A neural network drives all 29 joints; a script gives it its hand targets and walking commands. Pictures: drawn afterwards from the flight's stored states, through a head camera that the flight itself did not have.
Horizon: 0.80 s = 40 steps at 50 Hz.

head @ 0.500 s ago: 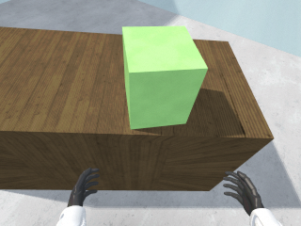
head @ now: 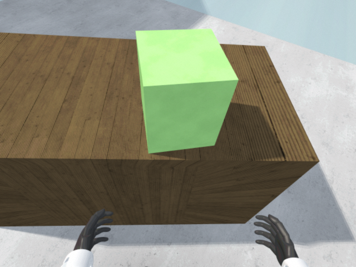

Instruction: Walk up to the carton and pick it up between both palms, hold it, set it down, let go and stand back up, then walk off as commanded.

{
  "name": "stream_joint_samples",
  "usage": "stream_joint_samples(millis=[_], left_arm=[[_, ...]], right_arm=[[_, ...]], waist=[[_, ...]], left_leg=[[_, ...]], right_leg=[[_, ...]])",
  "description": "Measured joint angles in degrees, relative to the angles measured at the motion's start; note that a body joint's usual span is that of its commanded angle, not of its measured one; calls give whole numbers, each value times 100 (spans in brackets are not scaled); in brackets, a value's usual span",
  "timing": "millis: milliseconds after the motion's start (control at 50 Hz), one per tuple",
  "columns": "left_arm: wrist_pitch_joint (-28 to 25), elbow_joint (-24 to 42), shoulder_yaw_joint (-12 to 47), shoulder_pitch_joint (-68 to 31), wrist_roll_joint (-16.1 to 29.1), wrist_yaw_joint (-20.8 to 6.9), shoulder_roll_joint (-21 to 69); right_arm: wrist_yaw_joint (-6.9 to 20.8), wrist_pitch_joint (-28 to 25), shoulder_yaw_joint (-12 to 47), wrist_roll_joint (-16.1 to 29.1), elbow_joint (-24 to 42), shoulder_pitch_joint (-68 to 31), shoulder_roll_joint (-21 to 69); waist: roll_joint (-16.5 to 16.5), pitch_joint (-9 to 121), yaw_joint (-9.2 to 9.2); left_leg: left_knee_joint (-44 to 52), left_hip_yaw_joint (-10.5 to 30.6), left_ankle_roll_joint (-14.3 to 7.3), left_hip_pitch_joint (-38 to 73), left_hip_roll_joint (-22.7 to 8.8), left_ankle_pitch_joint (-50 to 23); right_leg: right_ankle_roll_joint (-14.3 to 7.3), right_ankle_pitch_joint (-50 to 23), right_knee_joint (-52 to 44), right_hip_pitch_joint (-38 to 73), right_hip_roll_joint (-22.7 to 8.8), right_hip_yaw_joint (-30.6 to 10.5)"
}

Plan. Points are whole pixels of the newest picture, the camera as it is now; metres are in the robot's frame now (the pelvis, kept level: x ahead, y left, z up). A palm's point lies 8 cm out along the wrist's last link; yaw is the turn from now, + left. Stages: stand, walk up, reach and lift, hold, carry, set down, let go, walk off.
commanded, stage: set down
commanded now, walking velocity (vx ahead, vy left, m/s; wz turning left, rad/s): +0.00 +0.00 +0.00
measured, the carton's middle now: (178, 93) +0.55 +0.02 +0.05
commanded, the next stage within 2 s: let go in 0.46 s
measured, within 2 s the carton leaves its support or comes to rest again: neither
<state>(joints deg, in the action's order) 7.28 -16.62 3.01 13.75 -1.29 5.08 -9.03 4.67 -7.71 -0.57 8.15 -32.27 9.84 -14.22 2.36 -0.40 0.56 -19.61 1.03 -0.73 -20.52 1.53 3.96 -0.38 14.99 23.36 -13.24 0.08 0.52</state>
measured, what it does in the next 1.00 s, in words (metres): stands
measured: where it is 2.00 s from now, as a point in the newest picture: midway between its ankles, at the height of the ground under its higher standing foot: outside the picture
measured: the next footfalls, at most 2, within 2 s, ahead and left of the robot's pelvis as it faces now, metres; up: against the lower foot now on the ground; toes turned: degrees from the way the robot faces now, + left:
none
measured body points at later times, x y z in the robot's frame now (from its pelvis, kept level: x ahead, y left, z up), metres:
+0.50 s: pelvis +0.01 +0.00 +0.00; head +0.07 +0.01 +0.45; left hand +0.18 +0.20 -0.10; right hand +0.17 -0.25 -0.09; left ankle +0.06 +0.11 -0.74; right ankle -0.04 -0.11 -0.74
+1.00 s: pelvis +0.01 +0.00 +0.00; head +0.05 +0.01 +0.45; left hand +0.18 +0.21 -0.10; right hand +0.17 -0.25 -0.10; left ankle +0.06 +0.11 -0.74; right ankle -0.04 -0.11 -0.74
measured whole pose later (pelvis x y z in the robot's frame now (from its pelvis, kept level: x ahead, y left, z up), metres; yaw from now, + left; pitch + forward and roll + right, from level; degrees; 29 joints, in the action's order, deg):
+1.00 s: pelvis +0.01 +0.00 +0.00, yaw +0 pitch +5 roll +0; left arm 2.5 -28.5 3.0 12.6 -1.3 1.9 -12.1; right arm 2.0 -9.1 -0.6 3.5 -43.5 9.8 -13.9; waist 2.4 0.9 0.4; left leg -21.3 0.9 -0.7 -20.9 1.3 5.7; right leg -0.4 16.1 23.7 -13.1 0.3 0.5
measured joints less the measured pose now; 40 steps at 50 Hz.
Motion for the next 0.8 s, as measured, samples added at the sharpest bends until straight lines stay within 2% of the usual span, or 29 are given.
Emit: stream_joint_samples(millis=[200,480,800], left_arm=[[-126,-292,0,-46,0,-275,-57],[-223,-626,0,-49,0,-318,-126],[-263,-742,0,-94,0,-318,-126]], right_arm=[[-201,-197,-1,-31,-294,0,17],[-243,-530,0,-124,-887,0,22],[-243,-670,0,-245,-928,0,30]], waist=[[0,-58,-19],[0,-94,-33],[0,-70,-44]], left_leg=[[0,-3,13,1,10,56],[0,-5,24,2,9,76],[0,-9,16,6,8,76]], right_leg=[[0,53,0,1,-11,0],[0,72,0,1,-12,0],[0,70,0,4,-13,0]])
